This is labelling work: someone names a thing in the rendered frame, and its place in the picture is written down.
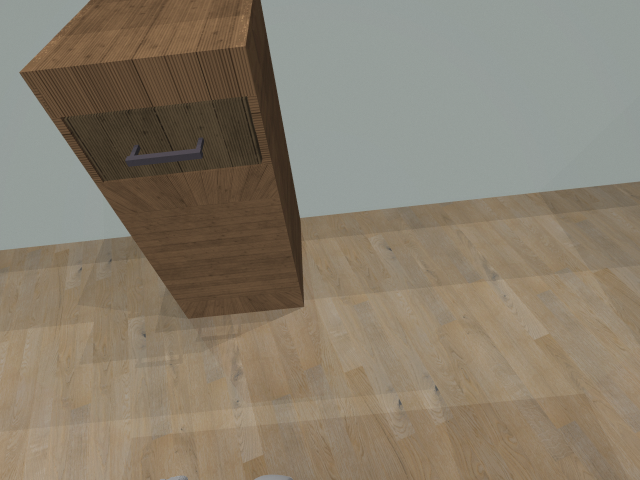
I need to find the drawer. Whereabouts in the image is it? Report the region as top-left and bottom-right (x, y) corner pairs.
(64, 96), (262, 181)

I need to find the handle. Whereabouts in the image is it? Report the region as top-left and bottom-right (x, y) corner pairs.
(125, 137), (204, 167)

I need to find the cabinet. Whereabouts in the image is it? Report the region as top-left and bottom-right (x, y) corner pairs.
(19, 0), (304, 319)

